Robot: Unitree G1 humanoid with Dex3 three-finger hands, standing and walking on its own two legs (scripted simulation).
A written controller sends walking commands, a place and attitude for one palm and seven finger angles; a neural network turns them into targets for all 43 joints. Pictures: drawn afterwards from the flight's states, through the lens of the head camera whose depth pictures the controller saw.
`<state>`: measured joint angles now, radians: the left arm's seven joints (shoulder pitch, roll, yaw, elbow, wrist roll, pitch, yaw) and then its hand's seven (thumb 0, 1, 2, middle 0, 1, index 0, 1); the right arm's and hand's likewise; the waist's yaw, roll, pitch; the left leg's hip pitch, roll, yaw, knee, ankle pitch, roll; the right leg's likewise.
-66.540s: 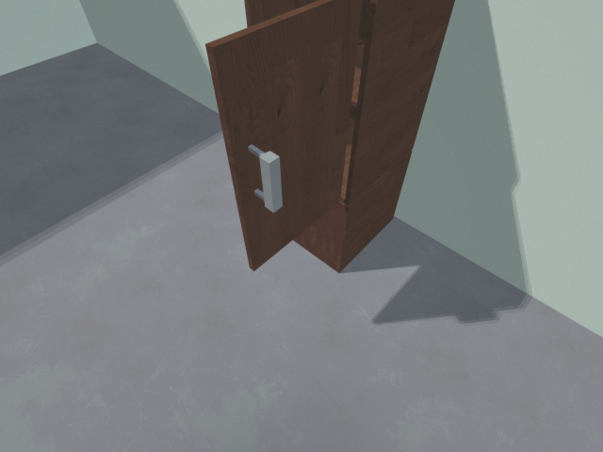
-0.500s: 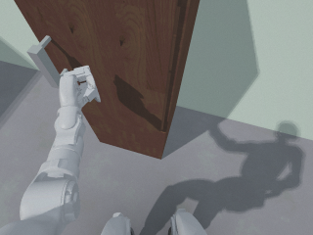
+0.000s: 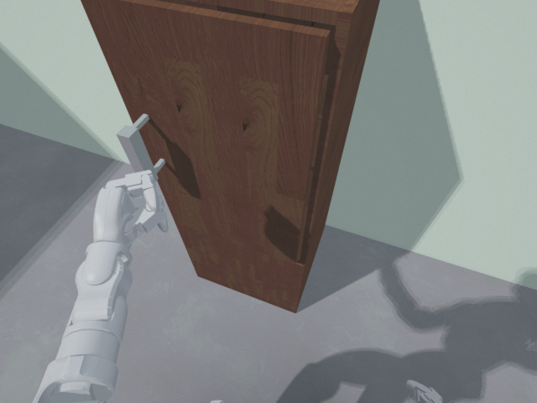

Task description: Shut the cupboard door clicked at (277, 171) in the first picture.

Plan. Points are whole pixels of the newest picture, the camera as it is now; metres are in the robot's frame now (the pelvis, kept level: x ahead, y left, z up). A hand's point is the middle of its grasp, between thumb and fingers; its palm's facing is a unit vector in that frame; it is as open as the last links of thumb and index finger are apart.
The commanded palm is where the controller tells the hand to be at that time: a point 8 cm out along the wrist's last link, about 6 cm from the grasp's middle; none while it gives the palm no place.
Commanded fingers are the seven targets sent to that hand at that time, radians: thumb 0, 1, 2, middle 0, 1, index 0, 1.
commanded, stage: draw the hand back to the body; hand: left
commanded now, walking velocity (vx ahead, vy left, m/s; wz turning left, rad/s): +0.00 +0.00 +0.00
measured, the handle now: (146, 150) +0.57 +0.25 +0.02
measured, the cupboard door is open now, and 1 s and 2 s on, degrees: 0 0 0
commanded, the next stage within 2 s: step back with the hand held close in 1.18 s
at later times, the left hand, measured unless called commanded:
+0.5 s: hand (56, 258) +0.26 +0.24 +0.15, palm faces +0.31 -0.90 -0.30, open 3.9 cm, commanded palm +0.21 +0.28 +0.17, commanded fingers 0.00 0.90 0.90 -0.58 -0.72 -0.58 -0.72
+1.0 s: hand out of the picture +0.19 +0.28 +0.20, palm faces +0.50 -0.76 -0.41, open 7.2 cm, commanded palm +0.15 +0.31 +0.22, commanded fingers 0.00 0.90 0.90 -0.20 -0.30 -0.20 -0.30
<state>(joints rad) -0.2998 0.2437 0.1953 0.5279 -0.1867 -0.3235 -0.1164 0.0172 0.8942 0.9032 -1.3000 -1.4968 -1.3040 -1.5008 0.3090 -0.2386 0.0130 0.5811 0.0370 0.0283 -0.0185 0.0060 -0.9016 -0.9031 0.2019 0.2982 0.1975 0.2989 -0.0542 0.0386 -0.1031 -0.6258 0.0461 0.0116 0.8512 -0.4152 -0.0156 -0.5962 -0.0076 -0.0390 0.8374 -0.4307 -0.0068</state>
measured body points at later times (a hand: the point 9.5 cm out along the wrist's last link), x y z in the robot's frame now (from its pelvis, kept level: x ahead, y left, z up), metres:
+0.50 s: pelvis +0.01 +0.01 +0.04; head -0.01 -0.01 +0.49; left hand +0.24 +0.28 +0.17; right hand +0.21 -0.20 -0.04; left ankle +0.00 +0.13 -0.70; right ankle -0.01 -0.12 -0.70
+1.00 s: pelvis +0.01 +0.00 +0.04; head -0.01 -0.03 +0.49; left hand +0.16 +0.32 +0.22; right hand +0.20 -0.21 -0.05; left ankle +0.00 +0.13 -0.70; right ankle -0.01 -0.12 -0.70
